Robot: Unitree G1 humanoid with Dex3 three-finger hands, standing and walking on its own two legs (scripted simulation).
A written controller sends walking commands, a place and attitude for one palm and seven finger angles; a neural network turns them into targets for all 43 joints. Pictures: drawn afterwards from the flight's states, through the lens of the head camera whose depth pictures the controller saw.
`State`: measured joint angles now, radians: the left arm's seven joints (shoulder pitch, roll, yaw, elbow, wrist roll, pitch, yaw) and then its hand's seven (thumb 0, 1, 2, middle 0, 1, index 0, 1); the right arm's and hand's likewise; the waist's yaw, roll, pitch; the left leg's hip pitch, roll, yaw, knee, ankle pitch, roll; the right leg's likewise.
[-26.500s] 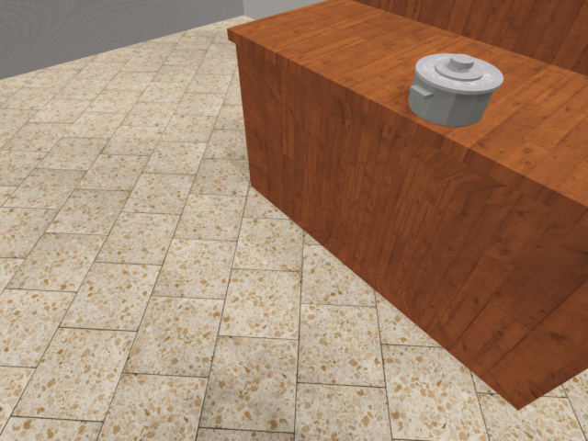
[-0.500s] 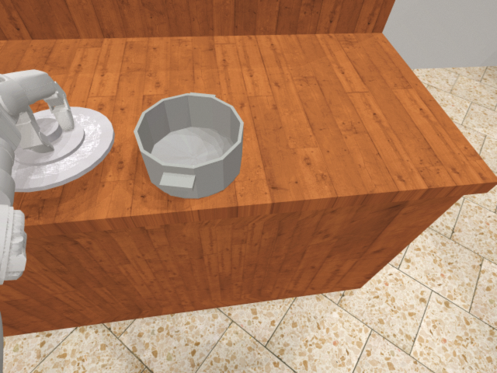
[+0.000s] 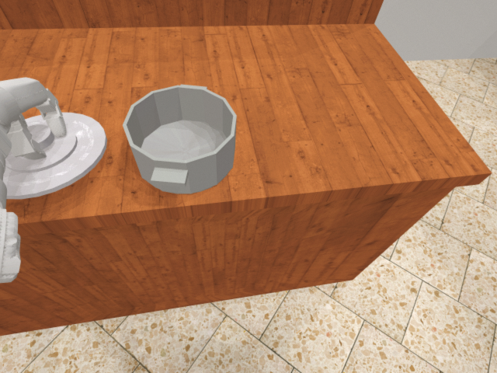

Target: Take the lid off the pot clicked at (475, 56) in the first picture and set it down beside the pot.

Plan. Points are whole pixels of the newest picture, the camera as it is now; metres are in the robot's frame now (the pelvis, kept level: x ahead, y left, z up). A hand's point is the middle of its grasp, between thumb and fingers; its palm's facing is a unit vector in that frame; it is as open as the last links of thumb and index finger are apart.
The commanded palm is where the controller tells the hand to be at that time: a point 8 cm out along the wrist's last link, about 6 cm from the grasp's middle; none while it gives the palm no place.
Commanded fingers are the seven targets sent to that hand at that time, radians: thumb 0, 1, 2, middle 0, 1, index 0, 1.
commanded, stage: lower the lid onto the table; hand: left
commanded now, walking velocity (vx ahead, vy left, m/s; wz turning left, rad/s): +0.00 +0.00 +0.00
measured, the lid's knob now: (34, 138) +0.47 +0.33 +0.09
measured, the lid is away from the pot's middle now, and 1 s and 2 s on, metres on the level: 0.23 0.25 0.25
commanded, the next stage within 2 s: open the fingers wide in 0.50 s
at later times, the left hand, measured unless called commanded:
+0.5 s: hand (36, 144) +0.46 +0.33 +0.09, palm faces -0.47 -0.20 -0.86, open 7.7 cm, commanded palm +0.49 +0.33 +0.14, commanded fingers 0.00 0.56 1.00 -0.77 -1.09 -0.86 -1.11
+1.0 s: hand (30, 152) +0.45 +0.34 +0.08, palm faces -0.43 -0.12 -0.90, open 7.7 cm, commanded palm +0.48 +0.33 +0.14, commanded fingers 0.00 0.26 0.81 -0.55 -0.97 -0.59 -0.98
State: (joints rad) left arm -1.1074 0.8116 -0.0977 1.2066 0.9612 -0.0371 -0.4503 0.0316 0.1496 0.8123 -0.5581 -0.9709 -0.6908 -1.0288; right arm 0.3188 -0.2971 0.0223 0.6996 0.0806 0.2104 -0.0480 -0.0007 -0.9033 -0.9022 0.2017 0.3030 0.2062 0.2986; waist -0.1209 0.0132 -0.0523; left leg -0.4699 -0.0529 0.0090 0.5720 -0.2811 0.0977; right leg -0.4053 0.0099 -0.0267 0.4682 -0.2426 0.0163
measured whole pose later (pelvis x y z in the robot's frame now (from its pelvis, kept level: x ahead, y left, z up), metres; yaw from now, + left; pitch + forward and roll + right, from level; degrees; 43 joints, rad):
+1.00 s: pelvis +0.00 +0.01 -0.01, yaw +0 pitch +14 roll -4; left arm -1.05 0.81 -0.08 1.15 0.98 -0.12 -0.35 0.01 0.20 0.77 -0.52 -0.98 -0.65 -1.03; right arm 0.32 -0.28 0.02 0.68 0.08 0.24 -0.07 0.00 -0.90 -0.90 0.20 0.30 0.21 0.30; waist -0.11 0.02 -0.07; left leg -0.60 -0.05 0.00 0.68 -0.32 0.11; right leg -0.53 0.01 -0.03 0.55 -0.27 0.01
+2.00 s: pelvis +0.00 +0.02 -0.01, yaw +0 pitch +14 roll -4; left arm -1.05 0.82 -0.07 1.13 0.97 -0.13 -0.36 0.00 -0.04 0.73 -0.39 -0.79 -0.40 -0.80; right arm 0.33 -0.29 0.02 0.68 0.08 0.25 -0.08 0.00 -0.90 -0.90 0.20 0.30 0.21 0.30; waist -0.11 0.02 -0.08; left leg -0.59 -0.06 0.00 0.67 -0.32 0.12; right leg -0.51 0.01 -0.03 0.54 -0.27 0.01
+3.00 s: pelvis +0.00 +0.02 +0.00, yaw +1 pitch +10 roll -3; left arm -1.25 0.85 -0.12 1.13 0.97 -0.02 -0.48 0.00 -0.05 0.74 -0.40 -0.79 -0.40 -0.79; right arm 0.32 -0.29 0.03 0.68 0.08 0.23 -0.04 0.00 -0.90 -0.90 0.20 0.30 0.21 0.30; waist -0.11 0.02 -0.06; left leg -0.44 -0.08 0.00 0.54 -0.27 0.12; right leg -0.37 0.00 -0.02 0.43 -0.23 0.02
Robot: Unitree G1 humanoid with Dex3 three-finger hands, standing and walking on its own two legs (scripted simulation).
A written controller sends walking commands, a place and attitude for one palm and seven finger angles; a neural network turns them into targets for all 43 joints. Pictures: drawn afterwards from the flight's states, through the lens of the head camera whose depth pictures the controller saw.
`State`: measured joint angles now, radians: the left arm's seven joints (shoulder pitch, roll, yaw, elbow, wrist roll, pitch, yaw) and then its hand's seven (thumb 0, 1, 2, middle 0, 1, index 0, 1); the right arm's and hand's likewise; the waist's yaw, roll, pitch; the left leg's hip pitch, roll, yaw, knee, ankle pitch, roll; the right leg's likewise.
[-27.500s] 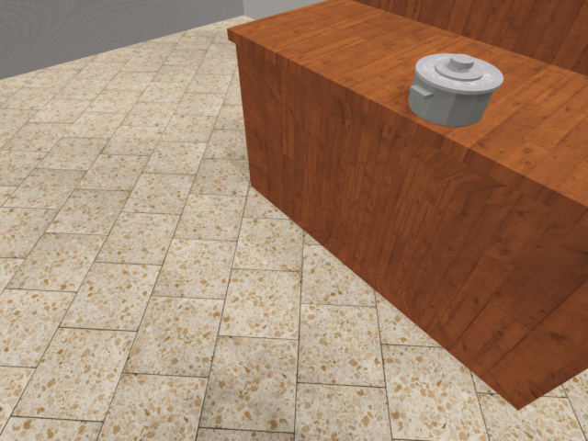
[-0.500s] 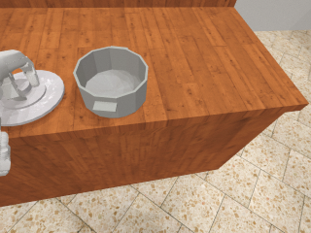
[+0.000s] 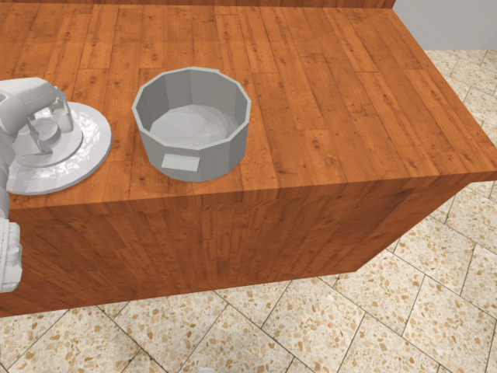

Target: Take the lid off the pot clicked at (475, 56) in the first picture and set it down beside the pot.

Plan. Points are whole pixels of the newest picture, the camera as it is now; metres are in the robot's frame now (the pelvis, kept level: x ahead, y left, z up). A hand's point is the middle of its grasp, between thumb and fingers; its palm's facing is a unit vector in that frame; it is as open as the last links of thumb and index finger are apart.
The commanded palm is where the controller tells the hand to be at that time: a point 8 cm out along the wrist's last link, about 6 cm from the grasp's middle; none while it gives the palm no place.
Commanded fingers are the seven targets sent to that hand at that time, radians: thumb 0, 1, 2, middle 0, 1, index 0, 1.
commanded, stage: open the fingers wide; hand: left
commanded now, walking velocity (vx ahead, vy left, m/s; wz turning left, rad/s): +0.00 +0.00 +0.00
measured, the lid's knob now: (41, 132) +0.48 +0.33 +0.07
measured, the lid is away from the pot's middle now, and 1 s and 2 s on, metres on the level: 0.25 0.25 0.25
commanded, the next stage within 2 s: raise the empty hand in 0.70 s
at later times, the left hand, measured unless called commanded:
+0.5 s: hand (37, 130) +0.47 +0.32 +0.09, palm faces -0.42 -0.14 -0.90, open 10.4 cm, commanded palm +0.48 +0.32 +0.15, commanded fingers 0.00 -0.04 0.71 -0.38 -0.81 -0.38 -0.81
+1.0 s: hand (28, 124) +0.46 +0.33 +0.10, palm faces -0.39 -0.13 -0.91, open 11.0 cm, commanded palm +0.49 +0.32 +0.17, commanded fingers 0.00 -0.05 0.73 -0.38 -0.79 -0.38 -0.79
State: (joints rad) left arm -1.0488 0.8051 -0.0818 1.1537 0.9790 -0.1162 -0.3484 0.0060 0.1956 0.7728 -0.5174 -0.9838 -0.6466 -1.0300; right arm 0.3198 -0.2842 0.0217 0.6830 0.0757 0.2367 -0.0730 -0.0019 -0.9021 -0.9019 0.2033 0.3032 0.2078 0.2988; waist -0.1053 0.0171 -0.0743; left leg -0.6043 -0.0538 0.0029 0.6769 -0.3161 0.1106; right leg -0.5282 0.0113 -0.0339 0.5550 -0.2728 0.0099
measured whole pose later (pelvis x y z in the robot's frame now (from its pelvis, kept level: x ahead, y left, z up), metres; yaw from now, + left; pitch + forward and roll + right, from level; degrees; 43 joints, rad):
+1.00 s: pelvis +0.00 +0.00 +0.00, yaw +0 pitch +14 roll -4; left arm -1.05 0.82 -0.07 1.13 0.97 -0.13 -0.36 0.00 -0.04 0.73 -0.39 -0.79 -0.40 -0.80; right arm 0.33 -0.29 0.02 0.68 0.08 0.25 -0.08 0.00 -0.90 -0.90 0.20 0.30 0.21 0.30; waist -0.11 0.02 -0.08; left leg -0.59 -0.06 0.00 0.67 -0.32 0.12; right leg -0.51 0.01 -0.03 0.54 -0.27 0.01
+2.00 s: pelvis +0.01 +0.00 +0.01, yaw +1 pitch +10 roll -3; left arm -1.25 0.85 -0.12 1.13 0.97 -0.02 -0.48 0.00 -0.05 0.74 -0.40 -0.79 -0.40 -0.79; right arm 0.32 -0.29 0.03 0.68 0.08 0.23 -0.04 0.00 -0.90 -0.90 0.20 0.30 0.21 0.30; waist -0.11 0.02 -0.06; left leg -0.44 -0.08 0.00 0.54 -0.27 0.12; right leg -0.37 0.00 -0.02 0.43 -0.23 0.02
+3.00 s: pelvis +0.01 -0.03 +0.02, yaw +1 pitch +0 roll -2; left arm -0.59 0.53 0.28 0.42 -0.01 -0.11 0.02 0.00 0.02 0.75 -0.38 -0.75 -0.38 -0.76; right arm 0.25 -0.24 0.06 0.62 0.04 0.04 -0.05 0.00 -0.90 -0.90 0.20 0.30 0.21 0.30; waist -0.03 -0.02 0.01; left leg -0.18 -0.06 -0.01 0.41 -0.23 0.07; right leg -0.13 0.03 0.02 0.33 -0.20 -0.02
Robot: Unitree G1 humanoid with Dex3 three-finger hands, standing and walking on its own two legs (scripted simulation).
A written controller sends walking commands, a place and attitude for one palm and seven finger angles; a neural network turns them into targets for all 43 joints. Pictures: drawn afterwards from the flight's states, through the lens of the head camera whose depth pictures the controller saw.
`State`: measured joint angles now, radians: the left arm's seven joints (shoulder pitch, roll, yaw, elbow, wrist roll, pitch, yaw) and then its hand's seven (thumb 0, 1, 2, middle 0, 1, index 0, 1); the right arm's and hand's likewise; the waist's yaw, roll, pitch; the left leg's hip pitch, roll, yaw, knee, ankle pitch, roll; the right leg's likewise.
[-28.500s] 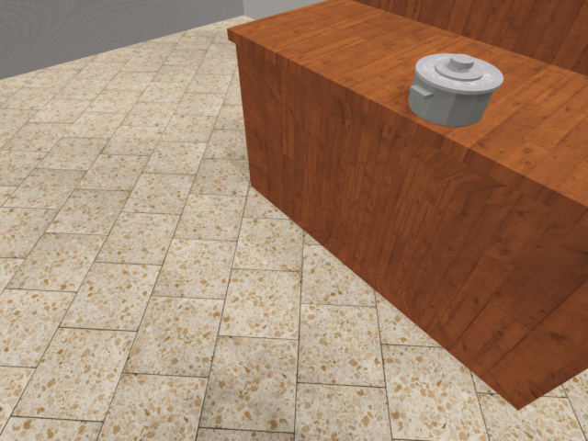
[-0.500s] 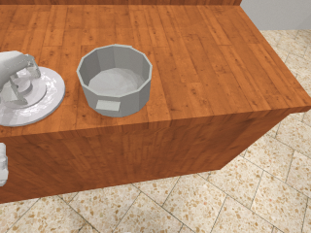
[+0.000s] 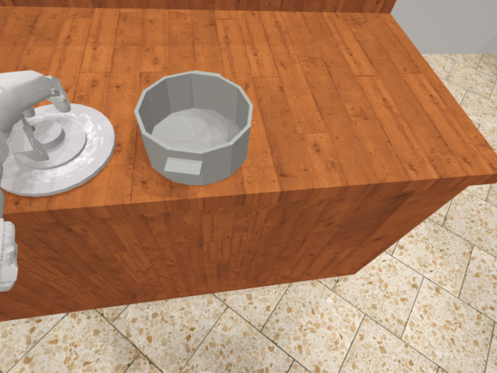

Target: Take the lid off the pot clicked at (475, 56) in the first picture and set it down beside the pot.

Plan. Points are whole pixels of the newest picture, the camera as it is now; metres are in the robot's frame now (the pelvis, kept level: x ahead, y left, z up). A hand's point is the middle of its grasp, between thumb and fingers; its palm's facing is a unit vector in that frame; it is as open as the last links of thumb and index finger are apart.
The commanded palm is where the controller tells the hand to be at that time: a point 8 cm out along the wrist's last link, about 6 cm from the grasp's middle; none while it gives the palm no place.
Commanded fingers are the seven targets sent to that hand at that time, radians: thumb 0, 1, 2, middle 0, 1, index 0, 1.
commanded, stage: raise the empty hand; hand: left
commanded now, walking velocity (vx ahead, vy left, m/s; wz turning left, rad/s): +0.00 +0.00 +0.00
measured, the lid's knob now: (45, 134) +0.48 +0.33 +0.06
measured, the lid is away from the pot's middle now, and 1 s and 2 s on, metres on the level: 0.25 0.25 0.25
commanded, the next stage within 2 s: draw the hand back to the body in 1.10 s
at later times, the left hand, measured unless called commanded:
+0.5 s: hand (11, 97) +0.47 +0.33 +0.16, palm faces -0.34 -0.13 -0.93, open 11.0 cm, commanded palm +0.48 +0.32 +0.22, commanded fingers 0.00 -0.05 0.73 -0.38 -0.79 -0.38 -0.79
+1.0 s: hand out of the picture +0.47 +0.32 +0.21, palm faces -0.29 -0.14 -0.95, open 11.0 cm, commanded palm +0.48 +0.32 +0.28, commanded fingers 0.00 -0.05 0.73 -0.38 -0.79 -0.38 -0.79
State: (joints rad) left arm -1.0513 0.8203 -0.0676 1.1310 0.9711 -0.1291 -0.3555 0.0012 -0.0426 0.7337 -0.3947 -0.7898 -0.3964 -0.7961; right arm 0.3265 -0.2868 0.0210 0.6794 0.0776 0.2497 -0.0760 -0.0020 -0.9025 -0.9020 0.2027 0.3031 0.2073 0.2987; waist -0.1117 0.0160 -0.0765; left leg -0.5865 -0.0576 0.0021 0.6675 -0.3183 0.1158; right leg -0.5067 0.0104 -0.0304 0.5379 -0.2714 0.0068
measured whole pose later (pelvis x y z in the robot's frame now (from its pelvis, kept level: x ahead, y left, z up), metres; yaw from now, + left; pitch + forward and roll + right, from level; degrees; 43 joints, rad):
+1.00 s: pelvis +0.01 +0.00 +0.01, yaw +1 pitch +10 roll -3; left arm -1.25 0.85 -0.12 1.13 0.97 -0.02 -0.48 0.00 -0.05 0.74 -0.40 -0.79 -0.40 -0.79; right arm 0.32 -0.29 0.03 0.68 0.08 0.23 -0.04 0.00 -0.90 -0.90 0.20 0.30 0.21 0.30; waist -0.11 0.02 -0.06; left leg -0.44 -0.08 0.00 0.54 -0.27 0.12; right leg -0.37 0.00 -0.02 0.43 -0.23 0.02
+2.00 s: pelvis +0.00 -0.03 +0.02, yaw +1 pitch +0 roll -2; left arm -0.59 0.53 0.28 0.42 -0.01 -0.11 0.02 0.00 0.02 0.75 -0.38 -0.75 -0.38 -0.76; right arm 0.25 -0.24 0.06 0.62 0.04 0.04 -0.05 0.00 -0.90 -0.90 0.20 0.30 0.21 0.30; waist -0.03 -0.02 0.01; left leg -0.18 -0.06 -0.01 0.41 -0.23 0.07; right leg -0.13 0.03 0.02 0.33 -0.20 -0.02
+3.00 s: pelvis -0.01 -0.07 +0.02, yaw +1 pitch -6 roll -1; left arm 0.16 0.37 0.37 -0.29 -0.13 -0.09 0.08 0.02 0.89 0.90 -0.21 -0.30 -0.21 -0.31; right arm 0.15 -0.24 0.04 0.69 0.02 -0.07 -0.06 0.01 -0.90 -0.90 0.20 0.30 0.21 0.30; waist 0.06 0.04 0.02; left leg -0.09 -0.01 -0.02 0.42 -0.22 0.02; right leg -0.05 0.08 0.01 0.34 -0.20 -0.05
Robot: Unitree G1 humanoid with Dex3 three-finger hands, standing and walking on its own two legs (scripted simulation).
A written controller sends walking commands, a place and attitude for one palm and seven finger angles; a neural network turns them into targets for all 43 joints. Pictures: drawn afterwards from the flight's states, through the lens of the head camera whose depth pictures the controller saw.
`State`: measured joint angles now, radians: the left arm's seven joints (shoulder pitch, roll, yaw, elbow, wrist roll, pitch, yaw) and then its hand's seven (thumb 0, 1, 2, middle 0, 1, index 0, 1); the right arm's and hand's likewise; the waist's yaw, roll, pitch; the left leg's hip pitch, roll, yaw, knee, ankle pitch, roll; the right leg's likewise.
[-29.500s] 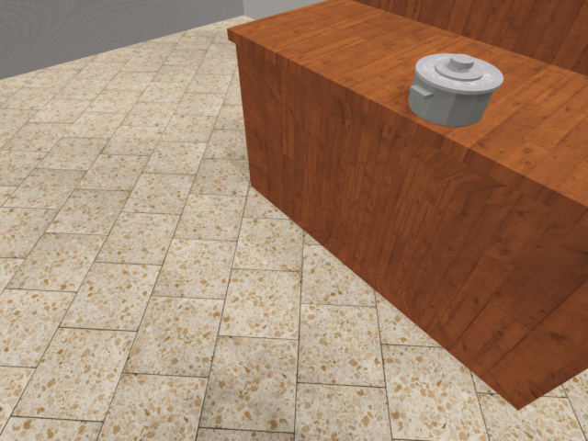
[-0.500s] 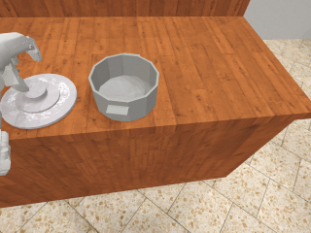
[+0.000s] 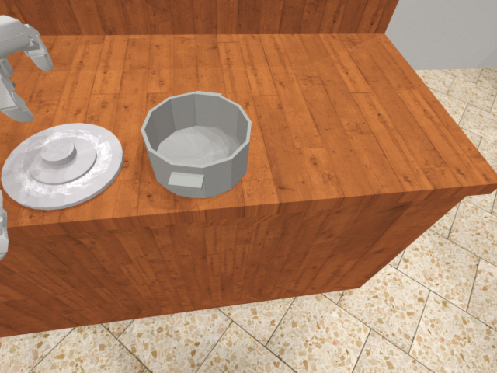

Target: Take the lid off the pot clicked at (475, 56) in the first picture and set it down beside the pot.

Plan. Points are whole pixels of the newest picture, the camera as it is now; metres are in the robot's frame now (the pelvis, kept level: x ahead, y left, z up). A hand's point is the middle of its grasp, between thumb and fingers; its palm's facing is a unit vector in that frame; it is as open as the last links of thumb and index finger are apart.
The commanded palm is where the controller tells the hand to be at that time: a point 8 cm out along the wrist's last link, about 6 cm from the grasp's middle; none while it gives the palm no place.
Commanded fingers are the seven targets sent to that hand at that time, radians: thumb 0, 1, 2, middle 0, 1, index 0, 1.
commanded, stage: raise the empty hand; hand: left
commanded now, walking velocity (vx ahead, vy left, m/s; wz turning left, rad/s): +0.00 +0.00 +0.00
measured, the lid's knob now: (59, 152) +0.48 +0.32 +0.05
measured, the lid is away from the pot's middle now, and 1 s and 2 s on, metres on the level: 0.25 0.25 0.25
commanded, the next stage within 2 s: draw the hand back to the body in 0.10 s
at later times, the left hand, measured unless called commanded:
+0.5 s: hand (7, 99) +0.44 +0.31 +0.20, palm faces -0.26 -0.10 -0.96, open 11.0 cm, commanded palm +0.42 +0.31 +0.26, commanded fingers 0.00 -0.05 0.73 -0.38 -0.79 -0.38 -0.79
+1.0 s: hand (42, 91) +0.40 +0.23 +0.24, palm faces +0.35 -0.90 -0.25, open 10.8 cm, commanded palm +0.34 +0.28 +0.25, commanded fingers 0.00 0.21 0.78 -0.33 -0.66 -0.33 -0.66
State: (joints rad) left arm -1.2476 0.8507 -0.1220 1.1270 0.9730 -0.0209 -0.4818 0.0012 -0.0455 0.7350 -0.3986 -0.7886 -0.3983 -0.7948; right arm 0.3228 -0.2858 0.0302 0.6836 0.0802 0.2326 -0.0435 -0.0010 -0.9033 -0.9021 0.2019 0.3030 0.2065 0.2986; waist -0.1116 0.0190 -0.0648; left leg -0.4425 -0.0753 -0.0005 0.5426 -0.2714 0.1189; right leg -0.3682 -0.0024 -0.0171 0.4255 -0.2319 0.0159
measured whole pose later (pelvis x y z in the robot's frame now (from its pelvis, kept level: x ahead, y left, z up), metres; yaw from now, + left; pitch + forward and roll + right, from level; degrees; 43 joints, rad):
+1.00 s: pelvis +0.00 -0.03 +0.01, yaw +0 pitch +0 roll -2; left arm -0.59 0.53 0.28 0.42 -0.01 -0.11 0.02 0.00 0.02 0.75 -0.38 -0.75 -0.38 -0.76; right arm 0.25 -0.24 0.06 0.62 0.04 0.04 -0.05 0.00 -0.90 -0.90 0.20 0.30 0.21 0.30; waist -0.03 -0.02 0.01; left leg -0.18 -0.06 -0.01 0.41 -0.23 0.07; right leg -0.13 0.03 0.02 0.33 -0.20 -0.02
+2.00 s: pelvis -0.02 -0.07 +0.01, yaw +0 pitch -6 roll -1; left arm 0.16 0.37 0.37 -0.29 -0.13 -0.09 0.08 0.02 0.89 0.90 -0.21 -0.30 -0.21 -0.31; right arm 0.15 -0.24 0.04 0.69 0.02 -0.07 -0.06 0.01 -0.90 -0.90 0.20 0.30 0.21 0.30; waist 0.06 0.04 0.02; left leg -0.09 -0.01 -0.02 0.42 -0.22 0.02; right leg -0.05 0.08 0.01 0.34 -0.20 -0.05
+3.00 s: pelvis -0.06 -0.02 +0.00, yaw -2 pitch -1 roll -1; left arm 0.59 0.48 0.44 -0.71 -0.07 -0.18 0.10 0.02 0.89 0.90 -0.21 -0.30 -0.21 -0.30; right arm 0.22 -0.25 -0.02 0.53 0.01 0.02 -0.04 0.01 -0.90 -0.90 0.20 0.30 0.20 0.30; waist -0.01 -0.01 0.01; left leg -0.31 -0.06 0.04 0.55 -0.22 0.09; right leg -0.30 0.03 0.06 0.53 -0.22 0.02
